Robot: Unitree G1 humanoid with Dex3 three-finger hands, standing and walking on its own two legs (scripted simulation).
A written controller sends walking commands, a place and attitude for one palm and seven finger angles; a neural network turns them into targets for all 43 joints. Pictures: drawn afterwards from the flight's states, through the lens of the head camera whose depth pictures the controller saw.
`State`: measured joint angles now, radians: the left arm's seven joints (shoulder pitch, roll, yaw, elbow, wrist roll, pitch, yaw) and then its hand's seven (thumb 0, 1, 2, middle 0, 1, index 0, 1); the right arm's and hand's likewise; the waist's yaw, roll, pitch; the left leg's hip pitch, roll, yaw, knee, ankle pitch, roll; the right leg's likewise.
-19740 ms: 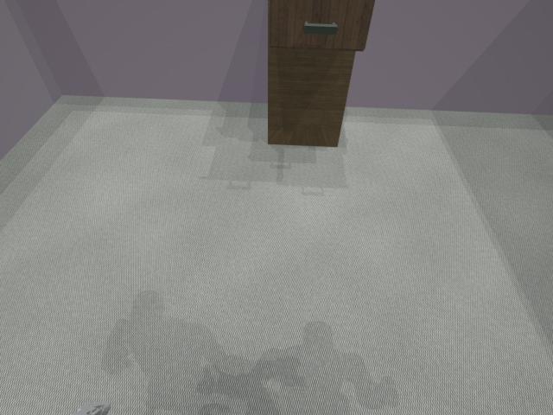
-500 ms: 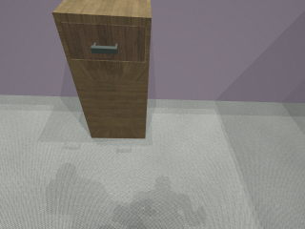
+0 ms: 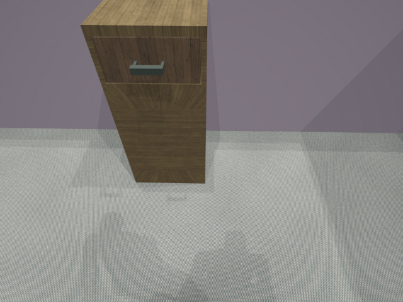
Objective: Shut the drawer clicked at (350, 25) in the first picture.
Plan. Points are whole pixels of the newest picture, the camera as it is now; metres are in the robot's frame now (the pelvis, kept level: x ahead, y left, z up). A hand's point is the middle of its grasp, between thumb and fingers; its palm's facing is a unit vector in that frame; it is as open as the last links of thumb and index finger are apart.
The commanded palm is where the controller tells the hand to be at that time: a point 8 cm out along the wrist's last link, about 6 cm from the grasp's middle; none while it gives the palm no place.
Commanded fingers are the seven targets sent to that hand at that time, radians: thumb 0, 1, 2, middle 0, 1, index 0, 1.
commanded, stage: let the arm hang, fingers relaxed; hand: left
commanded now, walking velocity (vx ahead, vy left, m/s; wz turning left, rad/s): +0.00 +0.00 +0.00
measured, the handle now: (148, 66) +0.87 +0.25 +0.02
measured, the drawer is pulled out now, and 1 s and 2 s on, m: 0.00 0.00 0.00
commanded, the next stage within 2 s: look to check the result in 0.34 s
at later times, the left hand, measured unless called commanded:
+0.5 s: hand out of the picture +0.01 +0.16 -0.18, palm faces +0.03 -0.98 -0.21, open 7.3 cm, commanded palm none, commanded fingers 0.00 0.90 0.90 -0.20 -0.30 -0.20 -0.30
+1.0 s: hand out of the picture +0.02 +0.15 -0.17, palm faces +0.02 -0.98 -0.20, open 7.4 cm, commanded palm none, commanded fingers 0.00 0.90 0.90 -0.20 -0.30 -0.20 -0.30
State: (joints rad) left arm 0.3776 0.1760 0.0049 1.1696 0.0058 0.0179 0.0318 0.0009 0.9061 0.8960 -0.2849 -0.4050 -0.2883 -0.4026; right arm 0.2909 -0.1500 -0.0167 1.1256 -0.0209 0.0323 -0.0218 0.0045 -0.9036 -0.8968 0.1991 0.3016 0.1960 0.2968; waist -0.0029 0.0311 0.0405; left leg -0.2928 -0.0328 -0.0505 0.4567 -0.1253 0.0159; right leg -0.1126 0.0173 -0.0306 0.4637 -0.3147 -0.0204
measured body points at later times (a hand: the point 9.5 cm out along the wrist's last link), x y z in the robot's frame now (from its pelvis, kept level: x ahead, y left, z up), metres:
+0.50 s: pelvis +0.02 -0.02 +0.00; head +0.03 -0.02 +0.45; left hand +0.01 +0.21 -0.16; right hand +0.01 -0.24 -0.16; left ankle +0.08 +0.11 -0.74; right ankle -0.04 -0.11 -0.74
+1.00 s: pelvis +0.03 -0.02 +0.00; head +0.04 -0.02 +0.45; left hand +0.02 +0.21 -0.16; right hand +0.03 -0.25 -0.16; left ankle +0.08 +0.11 -0.74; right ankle -0.04 -0.11 -0.74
